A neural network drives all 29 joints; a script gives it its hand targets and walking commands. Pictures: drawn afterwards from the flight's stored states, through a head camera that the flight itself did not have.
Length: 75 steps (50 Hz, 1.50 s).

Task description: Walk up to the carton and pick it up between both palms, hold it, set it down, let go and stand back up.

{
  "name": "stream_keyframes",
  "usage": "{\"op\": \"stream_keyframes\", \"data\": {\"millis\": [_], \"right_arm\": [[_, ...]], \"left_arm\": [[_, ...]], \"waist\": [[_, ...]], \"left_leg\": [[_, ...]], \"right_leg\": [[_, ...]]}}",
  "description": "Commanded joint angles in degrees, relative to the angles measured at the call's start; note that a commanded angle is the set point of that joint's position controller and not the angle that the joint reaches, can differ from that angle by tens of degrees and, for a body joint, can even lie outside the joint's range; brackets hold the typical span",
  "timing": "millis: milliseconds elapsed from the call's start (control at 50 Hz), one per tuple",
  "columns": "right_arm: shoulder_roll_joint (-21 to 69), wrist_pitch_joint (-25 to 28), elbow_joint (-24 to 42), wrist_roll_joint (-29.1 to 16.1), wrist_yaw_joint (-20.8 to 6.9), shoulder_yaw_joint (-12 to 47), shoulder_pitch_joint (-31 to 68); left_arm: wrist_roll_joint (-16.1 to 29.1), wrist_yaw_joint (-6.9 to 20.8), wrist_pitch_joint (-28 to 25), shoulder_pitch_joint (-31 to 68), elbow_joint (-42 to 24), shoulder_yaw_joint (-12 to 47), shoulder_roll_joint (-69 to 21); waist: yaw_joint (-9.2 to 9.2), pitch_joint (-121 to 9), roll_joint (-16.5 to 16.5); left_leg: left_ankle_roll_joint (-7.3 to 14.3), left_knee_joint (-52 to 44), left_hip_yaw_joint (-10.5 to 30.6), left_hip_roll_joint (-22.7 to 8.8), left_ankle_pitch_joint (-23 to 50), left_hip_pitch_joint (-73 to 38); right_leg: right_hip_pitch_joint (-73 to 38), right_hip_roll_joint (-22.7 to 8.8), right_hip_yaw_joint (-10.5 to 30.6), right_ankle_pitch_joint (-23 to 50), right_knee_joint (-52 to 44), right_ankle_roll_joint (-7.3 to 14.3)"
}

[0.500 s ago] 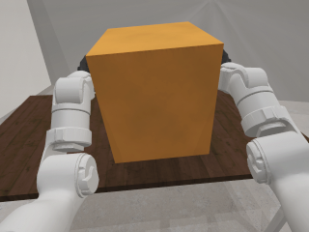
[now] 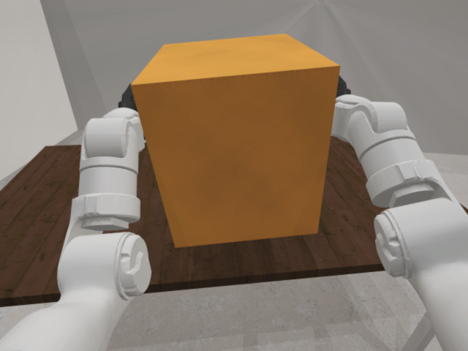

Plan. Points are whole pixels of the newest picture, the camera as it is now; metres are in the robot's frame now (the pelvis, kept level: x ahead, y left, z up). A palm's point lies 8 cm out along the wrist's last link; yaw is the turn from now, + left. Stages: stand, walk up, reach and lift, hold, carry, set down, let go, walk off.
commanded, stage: hold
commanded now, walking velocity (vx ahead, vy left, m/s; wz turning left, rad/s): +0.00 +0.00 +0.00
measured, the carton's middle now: (235, 131) +0.41 +0.00 +0.28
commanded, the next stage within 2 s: none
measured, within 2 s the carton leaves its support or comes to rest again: neither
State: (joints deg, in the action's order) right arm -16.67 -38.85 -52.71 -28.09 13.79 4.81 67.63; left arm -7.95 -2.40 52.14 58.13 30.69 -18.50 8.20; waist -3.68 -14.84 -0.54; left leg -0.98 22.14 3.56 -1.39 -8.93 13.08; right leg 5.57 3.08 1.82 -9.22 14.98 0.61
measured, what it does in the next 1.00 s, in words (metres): stands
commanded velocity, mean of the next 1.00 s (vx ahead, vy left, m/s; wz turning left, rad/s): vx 0.00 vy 0.00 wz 0.00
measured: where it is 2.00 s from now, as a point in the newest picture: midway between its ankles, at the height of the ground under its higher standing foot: outside the picture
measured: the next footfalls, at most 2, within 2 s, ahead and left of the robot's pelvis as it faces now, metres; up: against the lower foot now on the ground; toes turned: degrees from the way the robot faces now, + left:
none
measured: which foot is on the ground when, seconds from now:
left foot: down 0.00-1.00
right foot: down 0.00-1.00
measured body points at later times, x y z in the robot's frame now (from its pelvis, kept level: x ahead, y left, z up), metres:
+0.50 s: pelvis +0.00 +0.00 +0.00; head -0.10 +0.02 +0.44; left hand +0.38 +0.17 +0.31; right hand +0.38 -0.16 +0.33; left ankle +0.03 +0.13 -0.75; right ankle -0.01 -0.12 -0.75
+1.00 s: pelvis +0.00 +0.00 +0.00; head -0.10 +0.02 +0.44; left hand +0.38 +0.17 +0.31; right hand +0.38 -0.16 +0.33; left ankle +0.03 +0.13 -0.75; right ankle -0.01 -0.12 -0.75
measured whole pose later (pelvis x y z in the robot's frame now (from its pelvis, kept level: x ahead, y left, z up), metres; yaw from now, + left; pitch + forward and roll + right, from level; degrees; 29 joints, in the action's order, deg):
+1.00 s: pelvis +0.00 +0.00 +0.00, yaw +0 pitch +0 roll -2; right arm -16.7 -40.0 -53.0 -28.0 14.2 5.2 68.1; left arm -7.1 -2.0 51.5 58.2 32.3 -17.7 8.9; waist -3.2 -15.3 -0.3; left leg -1.2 22.0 4.2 -1.3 -9.1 12.5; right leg 4.9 3.3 2.1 -9.2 14.5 0.8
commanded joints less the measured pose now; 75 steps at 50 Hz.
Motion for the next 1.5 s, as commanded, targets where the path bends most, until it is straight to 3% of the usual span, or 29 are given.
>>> {"op": "stream_keyframes", "data": {"millis": [0, 20, 40, 160, 340, 680, 740, 1060, 1240, 1360, 1480], "right_arm": [[38.89, 0.76, 22.07, -9.72, -8.22, 5.60, 48.03], [38.89, 0.77, 22.01, -9.68, -8.19, 5.55, 48.06], [40.22, 0.89, 24.60, -10.08, -8.16, 7.15, 50.44], [39.83, 0.57, 23.90, -10.37, -7.82, 6.69, 48.94], [39.01, 0.77, 20.46, -9.16, -8.55, 4.53, 49.47], [39.95, 0.38, 23.30, -10.82, -7.98, 6.46, 48.30], [39.30, 0.13, 23.29, -10.59, -7.71, 6.15, 48.80], [39.24, 0.26, 20.89, -9.63, -8.11, 4.85, 49.56], [39.17, 0.60, 20.19, -9.88, -8.55, 4.95, 50.08], [38.87, 0.65, 22.18, -10.93, -8.04, 5.85, 48.73], [38.73, 0.41, 21.48, -10.15, -8.03, 5.40, 48.67]], "left_arm": [[11.76, 8.44, -6.52, 48.91, -11.58, 18.47, -32.85], [11.75, 8.47, -6.55, 48.93, -11.43, 18.42, -32.84], [12.32, 8.53, -6.49, 49.11, -10.87, 18.87, -32.95], [12.44, 8.41, -6.50, 48.65, -11.26, 19.56, -33.54], [12.20, 8.74, -6.97, 50.13, -8.83, 19.61, -34.42], [12.66, 8.25, -6.65, 48.96, -12.24, 19.58, -33.47], [12.25, 8.58, -6.41, 48.02, -10.84, 18.73, -32.81], [12.24, 8.44, -6.86, 49.91, -9.32, 19.15, -33.79], [12.14, 8.20, -7.14, 50.18, -8.99, 18.71, -33.33], [12.33, 8.08, -6.86, 48.39, -10.90, 19.13, -33.50], [11.92, 8.63, -6.62, 48.52, -10.00, 18.68, -33.10]], "waist": [[-0.30, -17.52, -1.53], [-0.32, -17.49, -1.51], [0.78, -19.65, -0.64], [0.25, -18.80, -1.60], [-0.34, -16.74, -3.49], [0.17, -18.58, -1.85], [0.26, -17.22, -0.96], [-0.03, -16.75, -2.93], [0.57, -17.29, -2.30], [0.14, -18.91, -2.29], [0.21, -16.45, -1.84]], "left_leg": [[-1.03, -0.62, -0.35, 2.41, 10.77, -11.72], [-1.01, -0.64, -0.35, 2.42, 10.65, -11.67], [-0.87, -0.36, -0.30, 2.49, 10.88, -13.27], [-1.39, 0.21, -0.25, 2.37, 13.07, -14.56], [-1.51, -0.88, -0.07, 2.01, 9.61, -12.82], [-1.42, 0.42, 0.20, 2.33, 14.48, -14.67], [-1.12, -0.08, 0.20, 2.31, 12.60, -14.23], [-1.50, -0.59, 0.07, 2.07, 10.29, -13.11], [-1.22, -0.77, 0.20, 2.05, 10.12, -12.93], [-1.75, 0.48, 0.24, 2.20, 14.88, -14.97], [-1.31, -0.30, 0.25, 2.18, 12.16, -13.57]], "right_leg": [[-0.51, 1.46, 0.72, 11.22, -1.41, -3.06], [-0.50, 1.43, 0.74, 11.17, -1.43, -3.06], [-0.60, 1.53, 0.52, 11.22, -1.61, -3.06], [0.32, 1.63, 0.39, 12.62, -1.84, -2.69], [1.71, 1.49, 0.33, 7.92, -2.42, -2.00], [0.27, 1.48, 0.43, 13.97, -1.74, -2.70], [0.43, 1.31, 0.51, 12.72, -2.04, -2.99], [1.57, 1.44, 0.43, 8.98, -2.38, -2.48], [1.58, 1.32, 0.56, 8.46, -2.32, -2.46], [-0.07, 1.70, 0.48, 13.82, -1.79, -2.72], [0.71, 1.29, 0.59, 11.52, -2.22, -2.78]]}}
